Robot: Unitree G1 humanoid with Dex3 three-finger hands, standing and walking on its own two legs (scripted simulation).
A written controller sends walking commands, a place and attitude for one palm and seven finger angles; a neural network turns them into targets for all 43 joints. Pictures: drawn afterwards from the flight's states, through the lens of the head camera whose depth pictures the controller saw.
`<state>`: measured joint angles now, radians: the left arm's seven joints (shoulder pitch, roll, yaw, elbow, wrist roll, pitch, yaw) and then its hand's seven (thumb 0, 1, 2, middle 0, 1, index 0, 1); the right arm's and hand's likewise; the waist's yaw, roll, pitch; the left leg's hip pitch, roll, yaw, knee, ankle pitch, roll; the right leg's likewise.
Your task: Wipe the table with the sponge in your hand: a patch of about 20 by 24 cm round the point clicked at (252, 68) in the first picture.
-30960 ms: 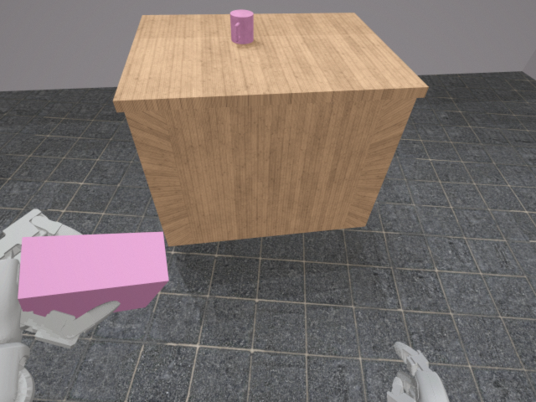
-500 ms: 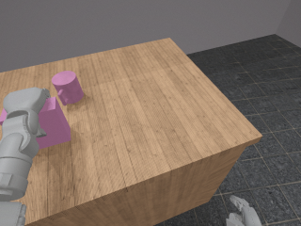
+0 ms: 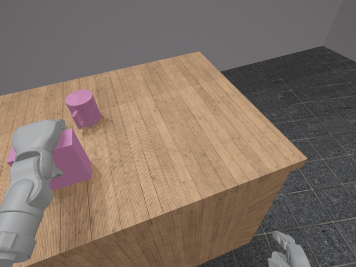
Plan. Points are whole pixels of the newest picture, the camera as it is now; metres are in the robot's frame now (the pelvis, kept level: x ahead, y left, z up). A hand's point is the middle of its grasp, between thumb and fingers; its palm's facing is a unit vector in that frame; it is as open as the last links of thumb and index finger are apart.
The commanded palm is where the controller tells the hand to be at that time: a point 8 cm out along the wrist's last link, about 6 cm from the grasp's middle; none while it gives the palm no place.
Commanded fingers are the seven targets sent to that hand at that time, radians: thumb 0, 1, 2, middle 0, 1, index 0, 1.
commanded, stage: wipe back along the first lane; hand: left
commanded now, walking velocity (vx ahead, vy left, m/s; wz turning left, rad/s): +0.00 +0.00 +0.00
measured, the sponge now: (59, 167) +0.31 +0.34 +0.06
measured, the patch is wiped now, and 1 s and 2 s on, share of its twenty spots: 1.00 1.00 1.00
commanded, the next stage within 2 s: lift the sponge slowly off the table in 1.10 s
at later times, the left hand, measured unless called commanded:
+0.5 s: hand (49, 170) +0.27 +0.31 +0.11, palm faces +0.04 -0.03 -1.00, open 9.8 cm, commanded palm +0.23 +0.30 +0.14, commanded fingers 0.00 0.10 1.30 -1.20 -1.60 -1.20 -1.60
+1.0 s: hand (44, 193) +0.22 +0.29 +0.11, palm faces +0.09 -0.05 -0.99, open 9.8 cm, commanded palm +0.18 +0.27 +0.14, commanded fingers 0.00 0.10 1.30 -1.20 -1.60 -1.20 -1.60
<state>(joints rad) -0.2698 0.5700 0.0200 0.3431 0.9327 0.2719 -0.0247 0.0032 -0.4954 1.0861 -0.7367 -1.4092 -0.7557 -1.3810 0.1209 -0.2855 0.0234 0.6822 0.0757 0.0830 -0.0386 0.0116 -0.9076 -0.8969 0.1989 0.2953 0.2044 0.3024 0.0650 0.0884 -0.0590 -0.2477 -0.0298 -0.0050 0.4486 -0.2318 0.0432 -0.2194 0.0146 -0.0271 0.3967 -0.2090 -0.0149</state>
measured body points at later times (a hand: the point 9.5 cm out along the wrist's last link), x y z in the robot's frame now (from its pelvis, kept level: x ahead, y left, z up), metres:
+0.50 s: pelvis +0.00 -0.01 +0.00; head -0.02 -0.05 +0.45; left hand +0.26 +0.31 +0.16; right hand +0.22 -0.23 -0.09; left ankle +0.00 +0.09 -0.74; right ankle +0.00 -0.12 -0.74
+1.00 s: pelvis -0.01 -0.01 +0.00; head -0.04 -0.05 +0.44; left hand +0.21 +0.29 +0.16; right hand +0.23 -0.22 -0.08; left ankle +0.00 +0.09 -0.74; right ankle +0.00 -0.12 -0.74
